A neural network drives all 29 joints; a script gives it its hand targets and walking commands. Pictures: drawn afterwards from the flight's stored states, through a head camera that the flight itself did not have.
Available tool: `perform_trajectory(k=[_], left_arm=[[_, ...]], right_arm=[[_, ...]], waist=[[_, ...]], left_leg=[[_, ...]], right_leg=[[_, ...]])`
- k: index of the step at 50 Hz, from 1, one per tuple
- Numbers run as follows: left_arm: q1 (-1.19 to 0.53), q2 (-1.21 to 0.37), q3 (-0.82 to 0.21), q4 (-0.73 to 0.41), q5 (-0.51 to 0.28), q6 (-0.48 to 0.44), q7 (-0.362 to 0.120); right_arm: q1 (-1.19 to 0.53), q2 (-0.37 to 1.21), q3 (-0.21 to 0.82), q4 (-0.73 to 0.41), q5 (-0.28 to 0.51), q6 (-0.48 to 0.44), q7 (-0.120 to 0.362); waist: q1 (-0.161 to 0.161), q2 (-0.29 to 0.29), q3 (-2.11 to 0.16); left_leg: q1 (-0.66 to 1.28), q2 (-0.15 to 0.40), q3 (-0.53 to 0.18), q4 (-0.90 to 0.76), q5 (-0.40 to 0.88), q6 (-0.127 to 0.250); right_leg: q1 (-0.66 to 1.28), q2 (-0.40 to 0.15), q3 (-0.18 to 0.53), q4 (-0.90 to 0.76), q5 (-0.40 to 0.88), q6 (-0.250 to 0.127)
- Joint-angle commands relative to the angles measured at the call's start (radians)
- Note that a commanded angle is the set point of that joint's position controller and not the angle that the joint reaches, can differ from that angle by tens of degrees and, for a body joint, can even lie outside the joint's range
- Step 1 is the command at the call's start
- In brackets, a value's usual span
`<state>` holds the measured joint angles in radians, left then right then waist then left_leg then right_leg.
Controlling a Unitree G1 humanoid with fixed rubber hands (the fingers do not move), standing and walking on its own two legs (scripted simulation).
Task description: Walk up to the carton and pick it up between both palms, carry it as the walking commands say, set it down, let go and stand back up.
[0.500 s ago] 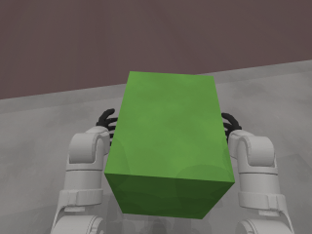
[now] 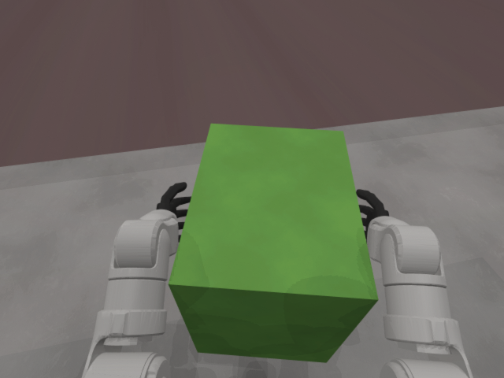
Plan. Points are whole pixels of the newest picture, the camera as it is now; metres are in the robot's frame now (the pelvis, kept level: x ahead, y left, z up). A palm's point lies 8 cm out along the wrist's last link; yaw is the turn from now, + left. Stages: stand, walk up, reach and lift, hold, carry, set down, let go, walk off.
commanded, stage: carry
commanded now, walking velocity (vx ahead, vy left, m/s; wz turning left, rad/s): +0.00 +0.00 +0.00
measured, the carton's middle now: (269, 243) +0.36 +0.00 +0.03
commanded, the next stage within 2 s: none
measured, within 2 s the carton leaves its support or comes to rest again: neither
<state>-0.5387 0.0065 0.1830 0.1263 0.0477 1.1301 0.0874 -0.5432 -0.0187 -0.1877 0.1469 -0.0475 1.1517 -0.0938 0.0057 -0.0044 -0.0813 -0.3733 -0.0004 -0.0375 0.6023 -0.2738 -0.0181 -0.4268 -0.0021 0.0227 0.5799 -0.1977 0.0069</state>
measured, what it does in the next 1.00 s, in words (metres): stands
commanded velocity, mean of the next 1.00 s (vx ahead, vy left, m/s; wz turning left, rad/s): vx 0.00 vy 0.00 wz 0.00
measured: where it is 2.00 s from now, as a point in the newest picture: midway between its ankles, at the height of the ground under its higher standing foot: outside the picture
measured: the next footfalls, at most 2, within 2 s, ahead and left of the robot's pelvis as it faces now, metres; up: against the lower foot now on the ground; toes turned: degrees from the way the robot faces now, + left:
none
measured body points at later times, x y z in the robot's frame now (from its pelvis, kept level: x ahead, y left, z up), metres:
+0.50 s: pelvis +0.00 +0.00 +0.00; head -0.01 +0.00 +0.45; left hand +0.34 +0.16 +0.10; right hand +0.34 -0.16 +0.10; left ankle +0.02 +0.13 -0.73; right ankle +0.06 -0.12 -0.73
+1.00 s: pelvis +0.00 +0.00 +0.00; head -0.01 +0.00 +0.45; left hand +0.34 +0.16 +0.11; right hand +0.34 -0.16 +0.10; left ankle +0.02 +0.13 -0.73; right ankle +0.06 -0.12 -0.73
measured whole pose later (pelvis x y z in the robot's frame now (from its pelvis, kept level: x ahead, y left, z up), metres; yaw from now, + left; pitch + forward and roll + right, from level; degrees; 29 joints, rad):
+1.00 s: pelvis +0.00 +0.00 +0.00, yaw +0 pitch +2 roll +0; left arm -0.51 0.00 0.17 0.09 0.05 1.13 0.09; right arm -0.51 -0.02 -0.18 0.11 -0.05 1.15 -0.09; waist 0.01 -0.01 -0.08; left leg -0.37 0.01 -0.02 0.59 -0.26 -0.02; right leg -0.42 -0.02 0.00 0.57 -0.19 0.01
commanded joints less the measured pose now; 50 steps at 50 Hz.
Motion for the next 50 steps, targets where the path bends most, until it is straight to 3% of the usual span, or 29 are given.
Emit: perform_trajectory(k=[1,50], left_arm=[[-0.652,-1.025,-0.595,-0.112,-0.347,-0.016,-0.246],[-0.608,-1.015,-0.619,-0.149,-0.355,0.006,-0.247]], right_arm=[[-0.681,1.032,0.600,-0.157,0.360,-0.043,0.233],[-0.655,1.020,0.611,-0.199,0.377,-0.022,0.238]], waist=[[0.000,0.000,-0.356],[0.002,-0.003,-0.344]], left_leg=[[0.098,0.096,-0.032,-0.084,0.117,0.055],[0.089,0.099,-0.019,-0.097,0.087,0.047]], right_leg=[[0.167,-0.103,0.047,-0.075,0.081,-0.052],[0.169,-0.110,0.029,-0.087,0.073,-0.044]])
